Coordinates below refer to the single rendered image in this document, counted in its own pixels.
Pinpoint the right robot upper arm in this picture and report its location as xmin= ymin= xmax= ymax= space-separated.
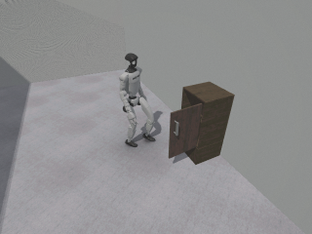
xmin=119 ymin=73 xmax=129 ymax=97

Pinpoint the right robot hand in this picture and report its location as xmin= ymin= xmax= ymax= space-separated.
xmin=128 ymin=111 xmax=138 ymax=125

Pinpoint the robot right foot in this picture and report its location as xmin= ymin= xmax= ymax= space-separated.
xmin=125 ymin=139 xmax=137 ymax=147

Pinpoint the left robot forearm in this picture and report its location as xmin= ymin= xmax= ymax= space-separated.
xmin=138 ymin=82 xmax=144 ymax=96

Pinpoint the handle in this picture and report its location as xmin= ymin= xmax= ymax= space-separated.
xmin=174 ymin=120 xmax=179 ymax=136

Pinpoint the right robot forearm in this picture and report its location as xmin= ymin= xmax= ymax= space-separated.
xmin=119 ymin=92 xmax=132 ymax=113

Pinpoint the left robot thigh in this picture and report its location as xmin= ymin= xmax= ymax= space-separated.
xmin=137 ymin=97 xmax=154 ymax=125

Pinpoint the cupboard door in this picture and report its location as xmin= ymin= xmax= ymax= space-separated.
xmin=168 ymin=103 xmax=203 ymax=159

